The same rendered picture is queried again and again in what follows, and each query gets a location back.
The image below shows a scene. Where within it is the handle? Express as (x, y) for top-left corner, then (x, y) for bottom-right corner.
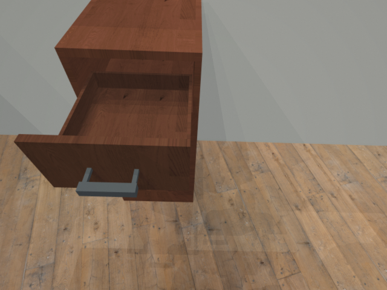
(76, 168), (140, 198)

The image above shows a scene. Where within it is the cabinet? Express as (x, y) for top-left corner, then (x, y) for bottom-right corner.
(54, 0), (203, 202)

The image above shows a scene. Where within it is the drawer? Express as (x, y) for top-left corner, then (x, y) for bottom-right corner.
(14, 71), (192, 191)

